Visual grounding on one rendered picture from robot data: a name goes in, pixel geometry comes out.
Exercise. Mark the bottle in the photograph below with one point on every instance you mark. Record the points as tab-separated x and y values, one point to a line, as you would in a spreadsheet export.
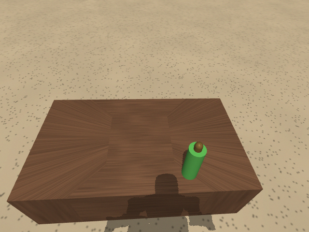
195	155

